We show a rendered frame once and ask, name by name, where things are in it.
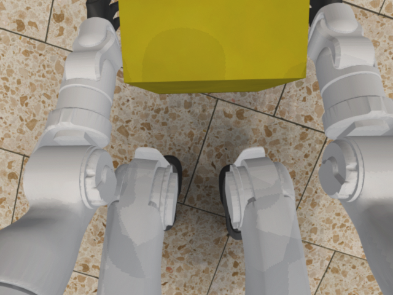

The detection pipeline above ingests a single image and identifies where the left robot shin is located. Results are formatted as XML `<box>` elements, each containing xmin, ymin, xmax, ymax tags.
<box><xmin>107</xmin><ymin>147</ymin><xmax>170</xmax><ymax>226</ymax></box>

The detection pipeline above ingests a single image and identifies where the right robot forearm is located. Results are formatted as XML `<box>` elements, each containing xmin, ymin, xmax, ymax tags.
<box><xmin>307</xmin><ymin>3</ymin><xmax>393</xmax><ymax>140</ymax></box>

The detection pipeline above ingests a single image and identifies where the robot left thigh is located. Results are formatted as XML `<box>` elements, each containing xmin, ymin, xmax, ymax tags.
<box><xmin>96</xmin><ymin>158</ymin><xmax>178</xmax><ymax>295</ymax></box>

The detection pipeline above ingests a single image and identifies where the carton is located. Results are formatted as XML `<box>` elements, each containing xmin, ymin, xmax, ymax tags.
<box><xmin>119</xmin><ymin>0</ymin><xmax>309</xmax><ymax>94</ymax></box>

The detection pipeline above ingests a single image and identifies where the robot right upper arm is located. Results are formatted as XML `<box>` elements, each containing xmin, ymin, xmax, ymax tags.
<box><xmin>318</xmin><ymin>136</ymin><xmax>393</xmax><ymax>295</ymax></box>

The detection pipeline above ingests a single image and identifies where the right robot hand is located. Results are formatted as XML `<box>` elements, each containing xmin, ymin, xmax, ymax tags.
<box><xmin>309</xmin><ymin>0</ymin><xmax>342</xmax><ymax>27</ymax></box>

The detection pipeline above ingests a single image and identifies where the left robot forearm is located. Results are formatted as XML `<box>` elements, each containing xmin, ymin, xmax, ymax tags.
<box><xmin>23</xmin><ymin>17</ymin><xmax>123</xmax><ymax>198</ymax></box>

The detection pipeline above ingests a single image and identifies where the left robot hand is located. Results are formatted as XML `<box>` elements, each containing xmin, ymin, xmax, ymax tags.
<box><xmin>86</xmin><ymin>0</ymin><xmax>120</xmax><ymax>32</ymax></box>

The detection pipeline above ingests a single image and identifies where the robot left upper arm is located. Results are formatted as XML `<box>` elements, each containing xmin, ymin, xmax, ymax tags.
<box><xmin>0</xmin><ymin>145</ymin><xmax>117</xmax><ymax>295</ymax></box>

